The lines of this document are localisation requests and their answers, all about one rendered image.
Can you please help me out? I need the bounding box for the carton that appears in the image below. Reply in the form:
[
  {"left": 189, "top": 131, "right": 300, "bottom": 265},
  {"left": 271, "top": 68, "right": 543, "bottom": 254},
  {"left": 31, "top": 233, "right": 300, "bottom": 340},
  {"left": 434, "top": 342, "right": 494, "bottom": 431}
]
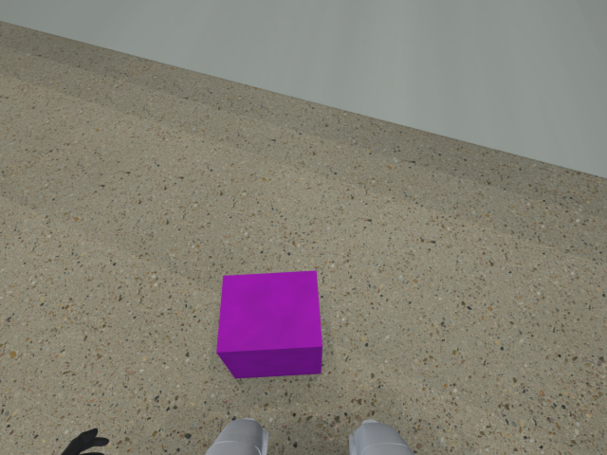
[{"left": 216, "top": 270, "right": 322, "bottom": 378}]

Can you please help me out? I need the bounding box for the robot left thigh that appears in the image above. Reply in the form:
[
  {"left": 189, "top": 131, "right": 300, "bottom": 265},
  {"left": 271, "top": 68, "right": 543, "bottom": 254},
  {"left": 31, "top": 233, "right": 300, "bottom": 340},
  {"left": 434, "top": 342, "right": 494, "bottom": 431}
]
[{"left": 206, "top": 419, "right": 269, "bottom": 455}]

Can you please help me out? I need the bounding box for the left robot hand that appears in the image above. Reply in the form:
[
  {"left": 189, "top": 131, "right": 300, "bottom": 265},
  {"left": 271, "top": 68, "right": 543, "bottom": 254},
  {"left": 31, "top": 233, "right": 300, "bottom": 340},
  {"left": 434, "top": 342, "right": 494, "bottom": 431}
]
[{"left": 61, "top": 428, "right": 109, "bottom": 455}]

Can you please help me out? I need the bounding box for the robot right thigh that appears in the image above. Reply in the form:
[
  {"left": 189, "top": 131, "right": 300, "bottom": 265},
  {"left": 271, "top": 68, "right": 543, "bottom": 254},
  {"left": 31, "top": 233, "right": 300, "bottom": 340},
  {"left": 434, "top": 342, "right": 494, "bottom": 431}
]
[{"left": 349, "top": 423, "right": 415, "bottom": 455}]

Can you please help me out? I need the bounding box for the robot thigh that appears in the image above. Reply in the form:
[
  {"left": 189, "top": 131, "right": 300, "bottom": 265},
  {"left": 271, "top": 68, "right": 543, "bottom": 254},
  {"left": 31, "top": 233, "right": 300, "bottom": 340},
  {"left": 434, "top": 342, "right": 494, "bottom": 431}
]
[
  {"left": 206, "top": 419, "right": 269, "bottom": 455},
  {"left": 349, "top": 423, "right": 415, "bottom": 455}
]

